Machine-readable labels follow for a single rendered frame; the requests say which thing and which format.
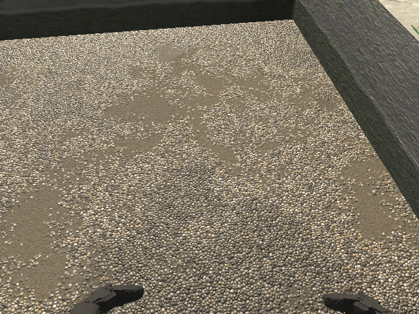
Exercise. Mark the left robot hand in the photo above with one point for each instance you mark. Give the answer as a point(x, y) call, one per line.
point(107, 297)

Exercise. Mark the right robot hand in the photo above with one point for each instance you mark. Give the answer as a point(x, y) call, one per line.
point(354, 304)

